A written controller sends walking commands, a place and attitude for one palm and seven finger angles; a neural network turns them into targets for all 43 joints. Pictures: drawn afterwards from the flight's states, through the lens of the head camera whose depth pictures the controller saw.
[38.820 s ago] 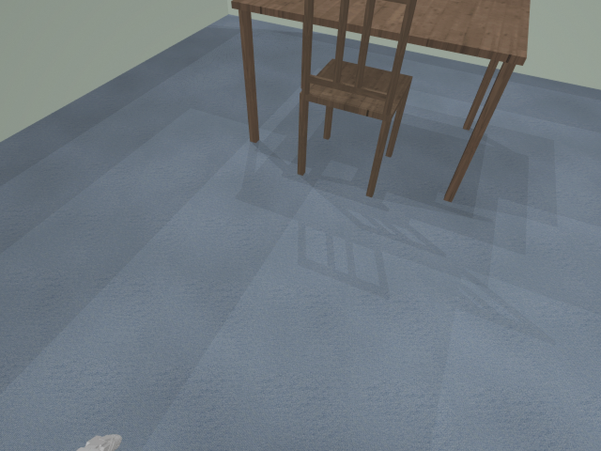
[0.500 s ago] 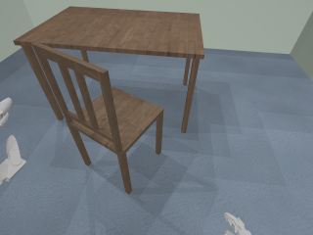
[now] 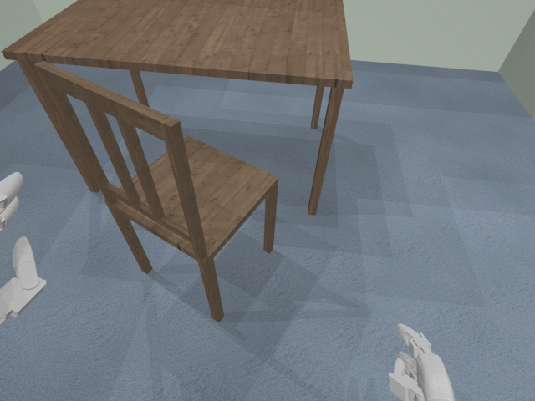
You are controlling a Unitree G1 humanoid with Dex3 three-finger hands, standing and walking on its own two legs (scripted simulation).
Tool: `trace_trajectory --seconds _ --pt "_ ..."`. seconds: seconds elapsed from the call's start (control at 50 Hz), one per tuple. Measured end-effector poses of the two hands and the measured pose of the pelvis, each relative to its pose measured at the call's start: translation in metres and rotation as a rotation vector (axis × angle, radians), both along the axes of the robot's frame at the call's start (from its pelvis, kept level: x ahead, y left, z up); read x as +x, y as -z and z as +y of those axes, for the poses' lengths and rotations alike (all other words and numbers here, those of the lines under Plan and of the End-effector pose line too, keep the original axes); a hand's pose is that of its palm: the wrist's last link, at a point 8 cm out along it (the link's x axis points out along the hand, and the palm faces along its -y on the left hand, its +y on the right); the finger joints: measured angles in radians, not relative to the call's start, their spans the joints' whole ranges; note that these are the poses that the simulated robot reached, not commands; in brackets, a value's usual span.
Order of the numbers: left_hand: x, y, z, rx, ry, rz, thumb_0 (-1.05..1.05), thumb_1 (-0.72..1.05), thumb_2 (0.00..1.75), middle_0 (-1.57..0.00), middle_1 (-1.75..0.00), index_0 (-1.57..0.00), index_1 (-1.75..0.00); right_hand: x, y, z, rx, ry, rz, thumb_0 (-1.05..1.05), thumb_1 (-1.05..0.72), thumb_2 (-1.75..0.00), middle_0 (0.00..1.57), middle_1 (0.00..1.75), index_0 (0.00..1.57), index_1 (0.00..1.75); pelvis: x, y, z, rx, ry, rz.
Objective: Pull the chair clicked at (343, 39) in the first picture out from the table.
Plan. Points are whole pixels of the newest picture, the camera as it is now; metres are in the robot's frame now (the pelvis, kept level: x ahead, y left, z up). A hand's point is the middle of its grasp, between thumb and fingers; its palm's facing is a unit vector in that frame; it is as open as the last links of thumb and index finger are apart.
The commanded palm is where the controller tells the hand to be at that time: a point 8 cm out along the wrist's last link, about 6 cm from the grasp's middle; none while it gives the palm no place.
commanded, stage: stop stepping back and stand still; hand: left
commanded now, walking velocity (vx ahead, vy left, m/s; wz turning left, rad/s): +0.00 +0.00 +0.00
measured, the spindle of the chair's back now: (116, 158) +0.65 +0.41 -0.07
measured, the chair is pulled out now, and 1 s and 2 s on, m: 0.37 0.37 0.37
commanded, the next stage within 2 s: let the arm hang, fingers relaxed in 0.22 s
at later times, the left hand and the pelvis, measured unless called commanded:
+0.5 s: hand (100, 392) +0.15 +0.26 -0.08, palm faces +0.08 -0.93 -0.36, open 7.4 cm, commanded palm none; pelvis -0.02 +0.03 -0.01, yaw +3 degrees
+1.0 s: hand out of the picture -0.07 +0.21 -0.17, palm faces +0.05 -0.97 -0.23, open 7.3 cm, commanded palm none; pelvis -0.02 +0.03 +0.00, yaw +2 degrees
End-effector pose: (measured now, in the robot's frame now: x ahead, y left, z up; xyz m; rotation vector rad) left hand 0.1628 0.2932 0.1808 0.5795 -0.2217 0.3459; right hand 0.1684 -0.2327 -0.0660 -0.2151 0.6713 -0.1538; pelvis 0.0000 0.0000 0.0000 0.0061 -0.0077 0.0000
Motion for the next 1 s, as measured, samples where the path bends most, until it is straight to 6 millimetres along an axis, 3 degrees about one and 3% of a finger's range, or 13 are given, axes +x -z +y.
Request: trace_trajectory --seconds 0.16,0.34,0.38,0.42,0.46,0.54,0.6,0.68,0.8,0.9,1.0 --pt "-0.002 0.003 0.013 -0.006 -0.025 0.047 0.01 0.88 0.9 -0.21 -0.3 -0.22 -0.3 -0.003 0.005 0.016 0.017 -0.009 0.038 0.01 -0.91 -0.9 0.21 0.3 0.2 0.3 0.002 -0.003 0.008 -0.003 0.003 0.007" --pt "-0.003 0.015 0.023 -0.033 -0.026 0.066 0.01 0.89 0.9 -0.21 -0.3 -0.21 -0.3 -0.018 0.01 0.019 0.003 -0.014 0.073 0.01 -0.91 -0.9 0.21 0.3 0.2 0.3 -0.003 -0.003 0.018 -0.008 -0.01 0.009" --pt "0.006 0.056 0.029 -0.075 -0.025 0.221 0.01 0.89 0.9 -0.2 -0.3 -0.21 -0.3 -0.021 0.022 0.015 0.013 -0.047 0.11 0.01 -0.91 -0.9 0.21 0.3 0.2 0.3 -0.007 0.001 0.022 -0.009 -0.033 0.018" --pt "0.006 0.115 0.033 -0.178 -0.065 0.447 0.0 0.89 0.9 -0.2 -0.3 -0.21 -0.3 -0.028 0.035 0.011 0.016 -0.048 0.161 0.0 -0.91 -0.9 0.21 0.3 0.2 0.3 -0.012 0.004 0.026 -0.008 -0.044 0.022" --pt "-0.008 0.178 0.026 -0.287 -0.107 0.681 0.0 0.9 0.9 -0.2 -0.3 -0.2 -0.3 -0.04 0.044 0.008 0.014 -0.036 0.211 0.0 -0.91 -0.9 0.21 0.3 0.2 0.3 -0.015 0.007 0.028 -0.005 -0.048 0.019" --pt "-0.067 0.275 -0.012 -0.474 -0.133 1.075 0.01 0.9 0.9 -0.19 -0.3 -0.2 -0.3 -0.076 0.051 0.005 -0.005 -0.012 0.332 0.0 -0.91 -0.9 0.2 0.3 0.2 0.3 -0.018 0.007 0.026 -0.001 -0.045 0.001" --pt "-0.121 0.316 -0.047 -0.592 -0.134 1.296 0.01 0.91 0.9 -0.2 -0.3 -0.2 -0.3 -0.108 0.052 0.005 -0.025 0.006 0.447 0.0 -0.91 -0.9 0.2 0.3 0.2 0.3 -0.022 0.005 0.024 -0.002 -0.043 -0.01" --pt "-0.173 0.331 -0.043 -0.647 -0.247 1.414 -0.01 0.99 0.9 -0.2 -0.3 -0.21 -0.3 -0.148 0.054 0.009 -0.035 0.02 0.6 0.0 -0.91 -0.9 0.2 0.3 0.2 0.3 -0.026 0.001 0.02 -0.012 -0.052 -0.007" --pt "-0.231 0.324 -0.032 -0.636 -0.349 1.57 -0.01 0.96 0.9 -0.2 -0.3 -0.21 -0.3 -0.186 0.066 0.023 0.013 0.056 0.72 0.0 -0.91 -0.9 0.2 0.3 0.2 0.3 -0.026 -0.002 0.025 -0.019 -0.052 -0.005" --pt "-0.247 0.316 -0.027 -0.616 -0.393 1.617 0.0 0.93 0.9 -0.2 -0.3 -0.2 -0.3 -0.199 0.075 0.04 0.07 0.068 0.749 0.0 -0.91 -0.9 0.2 0.3 0.2 0.3 -0.025 -0.003 0.029 -0.013 -0.045 -0.007" --pt "-0.236 0.315 -0.032 -0.611 -0.382 1.601 0.0 0.91 0.9 -0.2 -0.3 -0.2 -0.3 -0.203 0.081 0.053 0.113 0.07 0.754 0.0 -0.91 -0.9 0.2 0.3 0.2 0.3 -0.024 -0.004 0.03 -0.007 -0.038 -0.007"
